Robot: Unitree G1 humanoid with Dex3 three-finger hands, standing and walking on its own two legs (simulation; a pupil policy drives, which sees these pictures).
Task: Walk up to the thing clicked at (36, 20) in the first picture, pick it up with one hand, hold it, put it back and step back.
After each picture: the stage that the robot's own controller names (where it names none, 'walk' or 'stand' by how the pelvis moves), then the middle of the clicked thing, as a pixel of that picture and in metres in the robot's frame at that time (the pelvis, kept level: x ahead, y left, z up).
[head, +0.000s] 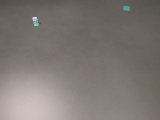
stand; (35, 21) +2.00 +0.62 -0.72
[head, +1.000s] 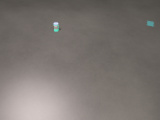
walk; (56, 27) +1.93 +0.27 -0.70
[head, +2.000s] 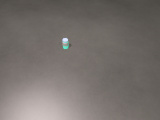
walk; (65, 43) +1.39 +0.14 -0.71
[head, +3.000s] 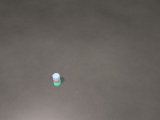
walk; (56, 79) +0.91 +0.19 -0.71
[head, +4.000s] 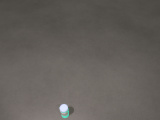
walk; (64, 111) +0.59 +0.17 -0.69
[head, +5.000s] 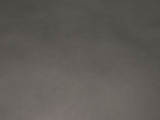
stand; out of the picture +0.40 +0.14 -0.70
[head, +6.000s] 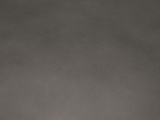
stand; out of the picture +0.36 +0.17 -0.72
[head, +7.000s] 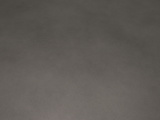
stand; out of the picture +0.34 +0.17 -0.72
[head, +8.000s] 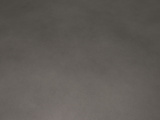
stand; out of the picture +0.36 +0.17 -0.72
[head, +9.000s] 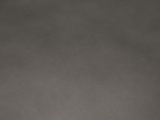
stand; out of the picture +0.38 +0.17 -0.72
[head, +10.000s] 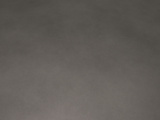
stand; out of the picture +0.40 +0.16 -0.72
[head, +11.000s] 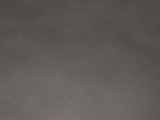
stand; out of the picture +0.38 +0.15 -0.72
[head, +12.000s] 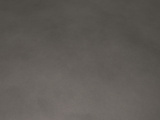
stand; out of the picture +0.31 +0.17 -0.71
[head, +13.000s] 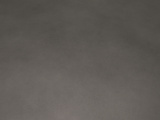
stand; out of the picture +0.35 +0.17 -0.72
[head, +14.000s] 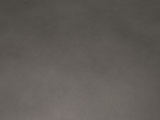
stand; out of the picture +0.34 +0.18 -0.72
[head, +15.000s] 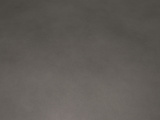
stand; out of the picture +0.33 +0.20 -0.71
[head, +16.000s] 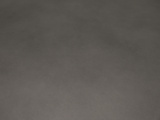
stand; out of the picture +0.30 +0.21 -0.73
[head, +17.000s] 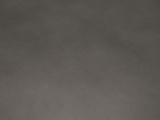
stand; out of the picture +0.29 +0.20 -0.73
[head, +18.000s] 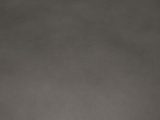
stand; out of the picture +0.29 +0.19 -0.73
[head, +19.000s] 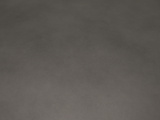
stand; out of the picture +0.29 +0.19 -0.73
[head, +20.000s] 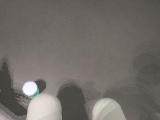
go down; (31, 90) +0.36 +0.23 -0.40
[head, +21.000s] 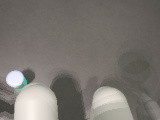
close in; (17, 81) +0.36 +0.26 -0.31
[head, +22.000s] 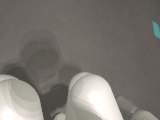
close in; out of the picture +0.32 +0.29 -0.21
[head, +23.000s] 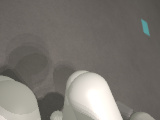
close; out of the picture +0.33 +0.29 -0.21
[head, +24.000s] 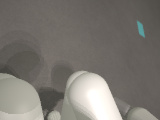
lift; out of the picture +0.31 +0.29 -0.22
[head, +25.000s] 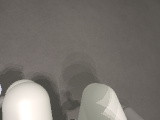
lift; out of the picture +0.29 +0.28 -0.11
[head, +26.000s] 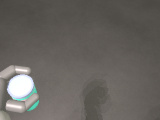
lift; (25, 93) +0.32 +0.18 +0.04
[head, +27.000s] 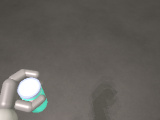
hold; (33, 96) +0.32 +0.16 +0.03
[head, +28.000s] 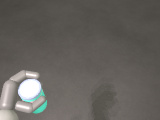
hold; (33, 96) +0.32 +0.17 +0.02
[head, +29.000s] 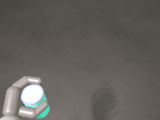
crouch; (36, 102) +0.31 +0.16 +0.00
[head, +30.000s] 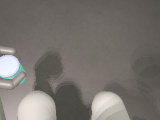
lower; (12, 71) +0.38 +0.23 -0.08
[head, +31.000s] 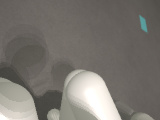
lower; out of the picture +0.37 +0.32 -0.21
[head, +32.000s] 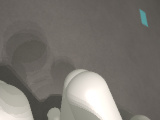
lower; out of the picture +0.36 +0.32 -0.22
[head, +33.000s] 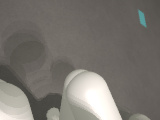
lower; out of the picture +0.35 +0.31 -0.22
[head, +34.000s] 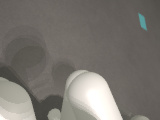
lower; out of the picture +0.34 +0.31 -0.22
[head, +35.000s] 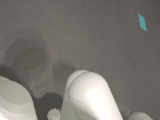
open; out of the picture +0.33 +0.29 -0.22
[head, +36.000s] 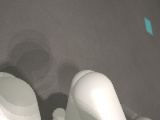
rise; out of the picture +0.33 +0.28 -0.22
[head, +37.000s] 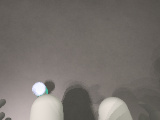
walk; (40, 90) +0.37 +0.22 -0.41
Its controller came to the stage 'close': yes
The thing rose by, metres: 0.71
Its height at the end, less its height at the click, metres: +0.00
